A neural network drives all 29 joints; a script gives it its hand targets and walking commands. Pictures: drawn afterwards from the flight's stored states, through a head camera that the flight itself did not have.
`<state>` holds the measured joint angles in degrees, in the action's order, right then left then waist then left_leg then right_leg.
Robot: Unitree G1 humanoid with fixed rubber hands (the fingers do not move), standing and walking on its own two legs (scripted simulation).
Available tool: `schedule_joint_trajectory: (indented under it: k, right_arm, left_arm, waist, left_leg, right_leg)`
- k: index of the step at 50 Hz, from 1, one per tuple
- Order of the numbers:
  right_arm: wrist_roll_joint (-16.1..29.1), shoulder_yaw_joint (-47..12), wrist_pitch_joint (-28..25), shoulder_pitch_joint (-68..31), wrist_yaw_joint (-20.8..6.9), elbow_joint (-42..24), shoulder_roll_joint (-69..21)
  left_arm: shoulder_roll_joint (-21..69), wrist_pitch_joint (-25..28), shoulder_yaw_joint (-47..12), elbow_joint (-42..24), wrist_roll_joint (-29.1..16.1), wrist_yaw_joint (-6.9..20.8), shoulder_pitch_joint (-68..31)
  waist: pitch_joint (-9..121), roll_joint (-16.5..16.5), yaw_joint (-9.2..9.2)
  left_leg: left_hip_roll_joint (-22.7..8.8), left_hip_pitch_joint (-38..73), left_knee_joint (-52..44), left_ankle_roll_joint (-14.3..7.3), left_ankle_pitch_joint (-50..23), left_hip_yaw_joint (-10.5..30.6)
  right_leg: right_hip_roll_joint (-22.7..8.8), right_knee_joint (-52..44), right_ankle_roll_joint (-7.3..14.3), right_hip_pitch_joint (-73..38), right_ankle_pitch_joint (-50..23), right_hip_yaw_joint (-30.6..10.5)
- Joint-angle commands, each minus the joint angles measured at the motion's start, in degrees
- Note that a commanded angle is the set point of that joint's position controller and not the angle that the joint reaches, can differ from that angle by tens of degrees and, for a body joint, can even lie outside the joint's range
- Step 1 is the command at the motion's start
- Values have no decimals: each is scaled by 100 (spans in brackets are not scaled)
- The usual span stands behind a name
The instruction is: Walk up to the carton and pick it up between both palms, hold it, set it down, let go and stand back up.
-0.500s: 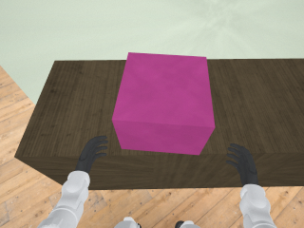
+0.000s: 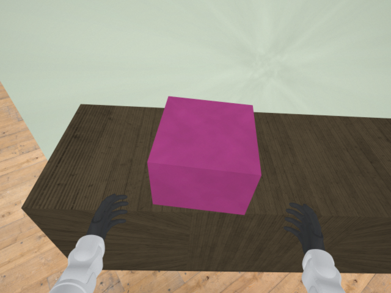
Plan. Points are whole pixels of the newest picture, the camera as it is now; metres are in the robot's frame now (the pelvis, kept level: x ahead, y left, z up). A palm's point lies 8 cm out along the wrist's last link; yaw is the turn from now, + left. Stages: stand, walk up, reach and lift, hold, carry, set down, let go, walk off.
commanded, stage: set down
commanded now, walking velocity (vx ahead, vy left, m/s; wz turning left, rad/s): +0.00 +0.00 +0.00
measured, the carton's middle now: (204, 152) +0.56 -0.02 -0.08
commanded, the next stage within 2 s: let go in 1.54 s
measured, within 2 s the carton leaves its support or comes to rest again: neither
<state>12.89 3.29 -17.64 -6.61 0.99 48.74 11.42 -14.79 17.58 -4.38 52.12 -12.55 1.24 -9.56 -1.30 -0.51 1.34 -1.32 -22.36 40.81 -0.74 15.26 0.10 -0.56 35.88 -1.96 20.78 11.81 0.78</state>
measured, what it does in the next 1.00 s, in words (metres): stands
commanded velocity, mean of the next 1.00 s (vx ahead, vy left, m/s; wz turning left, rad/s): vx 0.00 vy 0.00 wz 0.00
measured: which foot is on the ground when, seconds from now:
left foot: down 0.00-1.00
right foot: down 0.00-1.00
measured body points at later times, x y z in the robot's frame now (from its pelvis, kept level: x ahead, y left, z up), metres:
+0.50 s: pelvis -0.01 +0.01 +0.00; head -0.03 +0.03 +0.45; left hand +0.25 +0.22 -0.05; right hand +0.19 -0.24 -0.05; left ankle +0.07 +0.11 -0.72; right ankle +0.08 -0.14 -0.72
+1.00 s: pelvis +0.02 -0.02 +0.01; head +0.01 -0.01 +0.46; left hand +0.25 +0.21 -0.07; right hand +0.22 -0.25 -0.06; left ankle +0.07 +0.11 -0.72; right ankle +0.08 -0.14 -0.72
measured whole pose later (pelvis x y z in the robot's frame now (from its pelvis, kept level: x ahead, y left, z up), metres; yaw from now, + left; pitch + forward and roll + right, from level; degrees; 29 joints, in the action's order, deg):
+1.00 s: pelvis +0.02 -0.02 +0.01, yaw +0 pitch -6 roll +0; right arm 9.5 3.2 -4.5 3.4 -0.9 41.1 10.7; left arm -14.8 -2.3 -4.4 46.9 -12.4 -0.9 -4.2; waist -4.4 -0.8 1.2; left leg 0.0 -14.9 35.6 -0.1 14.9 0.3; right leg 0.5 35.9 -0.6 15.5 14.5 -2.0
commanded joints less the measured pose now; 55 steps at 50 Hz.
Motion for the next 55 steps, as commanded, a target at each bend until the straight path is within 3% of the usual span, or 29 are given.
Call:
schedule_joint_trajectory:
  k: [1, 6, 10, 15, 18, 21, 24, 27, 28, 31, 34, 40, 42, 48, 50, 52, 55]
  right_arm:
    - [-1, -160, -10, -338, 3, -822, 903]
    - [-224, -209, 217, -442, 24, -960, 785]
    - [-372, -279, 355, -190, 62, -1179, 711]
    - [-507, -409, 367, 380, 157, -1992, 556]
    - [-555, -480, 467, 477, 179, -2465, 454]
    - [-634, -252, 599, 510, 102, -2534, 627]
    - [-727, 106, 769, 168, -32, -2287, 940]
    - [-1052, 428, 924, -880, -175, -2014, 1035]
    - [-1098, 396, 978, -1025, -228, -1821, 1107]
    - [-1125, 391, 1064, -1031, -302, -1477, 949]
    - [-1122, 426, 1008, -899, -241, -1652, 738]
    - [-1210, 393, 1075, -376, -229, -1283, 776]
    - [-1224, 329, 1099, -353, -193, -1337, 709]
    - [-1229, 213, 1087, 262, -94, -1669, 616]
    - [-1277, 137, 1087, 397, -61, -1765, 576]
    - [-1289, 53, 1037, 772, -7, -2026, 545]
    - [-1388, 5, 1003, 918, 10, -2027, 518]
  left_arm:
    - [-997, -7, -66, -1297, -17, -114, -554]
    - [-1032, -265, 22, -1151, 67, -100, -752]
    - [-981, -587, 120, -1259, 191, -26, -580]
    - [-1056, -921, 291, -2027, 274, 64, -235]
    - [-1119, -1148, 393, -2325, 381, 105, -221]
    - [-886, -1405, 285, -2617, 547, 54, -186]
    - [-582, -1604, 93, -2569, 692, -147, -354]
    - [-538, -1537, -69, -1641, 649, -354, -1161]
    - [-490, -1522, -102, -1369, 714, -382, -1301]
    - [-515, -1436, -127, -984, 641, -346, -1521]
    - [-725, -1255, -56, -1315, 496, -316, -1545]
    - [-639, -1465, 39, -1447, 579, -272, -865]
    - [-678, -1564, 169, -1428, 611, -237, -805]
    - [-781, -1841, 385, -1966, 705, -199, -105]
    - [-825, -1938, 530, -2092, 757, -194, 91]
    - [-850, -2015, 590, -2290, 743, -153, 499]
    - [-742, -2150, 764, -2351, 869, -117, 776]
  waist:
    - [805, 271, -148]
    - [669, 127, -206]
    - [551, -244, -256]
    - [569, -844, -330]
    - [393, -955, -448]
    - [280, -642, -422]
    - [213, 43, -383]
    - [202, 1151, -421]
    - [247, 1302, -418]
    - [478, 1066, -405]
    - [762, 762, -391]
    - [539, 691, -278]
    - [518, 513, -372]
    - [576, 39, -398]
    - [552, -131, -516]
    - [599, -368, -490]
    - [488, -463, -530]
  left_leg:
    - [-68, 82, -1750, 75, 1993, 557]
    - [-42, -162, -1784, -6, 2168, 428]
    - [186, 513, -1454, 1, 1666, 318]
    - [651, 1871, -733, 17, 713, 142]
    - [802, 2203, -538, -28, 639, 115]
    - [601, 2134, -760, -76, 1384, 431]
    - [92, 1242, -1512, -155, 2734, 813]
    - [-725, -1802, -2980, -448, 4717, 748]
    - [-859, -2282, -3135, -487, 4828, 720]
    - [-767, -2114, -2810, -461, 4252, 621]
    - [-667, -1724, -2540, -429, 3789, 589]
    - [-501, -1073, -2460, -284, 2923, 318]
    - [-354, -767, -2335, -231, 2496, 133]
    - [32, 353, -2006, -99, 1026, -350]
    - [193, 727, -1912, -29, 548, -533]
    - [292, 974, -1816, -33, 154, -622]
    - [337, 1104, -1846, -4, -73, -665]
  right_leg:
    - [244, -511, 301, -1486, 1217, -323]
    - [212, -598, 292, -1596, 1499, -375]
    - [16, -956, 454, -973, 1926, -492]
    - [-411, -1553, 744, 111, 2602, -805]
    - [-585, -1703, 831, 612, 2872, -867]
    - [-475, -1375, 850, 636, 2572, -601]
    - [-50, -790, 700, -207, 1977, -219]
    - [749, 260, 87, -3015, 705, 31]
    - [804, 462, 3, -3489, 384, 12]
    - [657, 478, 27, -3244, 348, -93]
    - [562, 359, 48, -2982, 455, -183]
    - [517, -49, 156, -2724, 622, -174]
    - [440, -308, 197, -2422, 795, -198]
    - [273, -1023, 263, -1786, 899, -220]
    - [195, -1293, 275, -1549, 946, -247]
    - [111, -1410, 229, -1566, 663, -291]
    - [88, -1462, 183, -1591, 294, -250]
